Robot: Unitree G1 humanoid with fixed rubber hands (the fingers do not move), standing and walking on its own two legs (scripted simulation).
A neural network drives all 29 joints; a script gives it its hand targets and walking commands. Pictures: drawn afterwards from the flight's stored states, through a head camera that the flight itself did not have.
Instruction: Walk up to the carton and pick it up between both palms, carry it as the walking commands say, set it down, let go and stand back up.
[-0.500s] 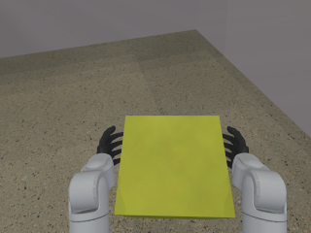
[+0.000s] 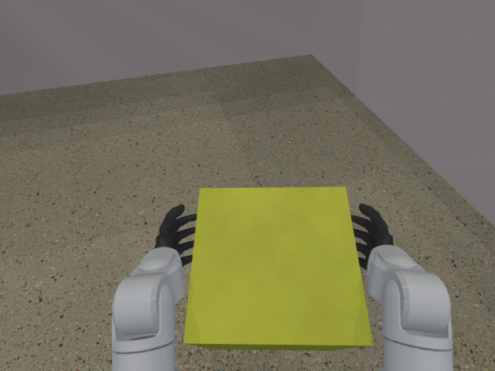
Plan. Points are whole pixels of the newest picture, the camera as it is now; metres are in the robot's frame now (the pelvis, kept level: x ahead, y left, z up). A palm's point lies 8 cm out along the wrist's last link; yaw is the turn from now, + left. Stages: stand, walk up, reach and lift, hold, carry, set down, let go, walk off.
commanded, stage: carry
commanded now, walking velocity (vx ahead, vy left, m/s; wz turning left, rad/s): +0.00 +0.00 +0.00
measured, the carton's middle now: (271, 278) +0.26 +0.00 +0.01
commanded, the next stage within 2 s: hold in 0.70 s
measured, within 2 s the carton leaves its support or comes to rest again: neither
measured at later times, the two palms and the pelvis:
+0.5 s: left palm (171, 262) +0.25 +0.15 +0.08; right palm (375, 262) +0.26 -0.14 +0.08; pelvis -0.01 +0.00 +0.00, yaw +0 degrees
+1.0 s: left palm (181, 308) +0.21 +0.14 +0.00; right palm (375, 310) +0.22 -0.15 +0.01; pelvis -0.02 +0.00 +0.01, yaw +1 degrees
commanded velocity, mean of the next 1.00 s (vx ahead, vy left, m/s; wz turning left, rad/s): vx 0.00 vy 0.00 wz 0.00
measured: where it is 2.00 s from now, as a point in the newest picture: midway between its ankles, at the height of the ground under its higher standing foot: outside the picture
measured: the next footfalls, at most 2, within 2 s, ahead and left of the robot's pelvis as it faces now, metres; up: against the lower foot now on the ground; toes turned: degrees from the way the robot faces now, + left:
none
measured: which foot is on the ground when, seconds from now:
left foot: down 0.00-1.00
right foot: down 0.00-1.00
